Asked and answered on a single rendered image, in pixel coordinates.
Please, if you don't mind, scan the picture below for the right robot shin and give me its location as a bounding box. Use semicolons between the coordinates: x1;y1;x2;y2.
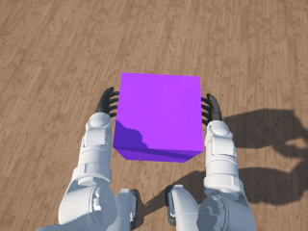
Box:
170;184;184;217

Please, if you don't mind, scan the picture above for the left robot thigh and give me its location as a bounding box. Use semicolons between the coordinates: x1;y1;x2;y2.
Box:
106;192;137;231

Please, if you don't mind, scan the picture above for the robot right upper arm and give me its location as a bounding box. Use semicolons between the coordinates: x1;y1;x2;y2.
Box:
196;194;256;231

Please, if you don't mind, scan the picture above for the right robot forearm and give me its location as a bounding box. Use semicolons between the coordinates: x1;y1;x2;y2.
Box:
203;120;252;212

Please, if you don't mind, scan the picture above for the right robot hand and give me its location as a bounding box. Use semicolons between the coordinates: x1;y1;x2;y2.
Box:
201;93;222;126

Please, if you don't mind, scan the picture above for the left robot hand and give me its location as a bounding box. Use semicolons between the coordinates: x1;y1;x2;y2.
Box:
95;87;119;117

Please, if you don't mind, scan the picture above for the carton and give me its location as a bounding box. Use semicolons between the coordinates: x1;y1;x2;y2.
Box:
113;72;203;163

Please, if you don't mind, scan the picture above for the robot left upper arm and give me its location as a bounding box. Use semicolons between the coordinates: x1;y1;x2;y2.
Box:
35;184;118;231

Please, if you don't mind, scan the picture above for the left robot forearm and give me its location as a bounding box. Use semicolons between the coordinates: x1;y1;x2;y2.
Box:
58;112;113;222

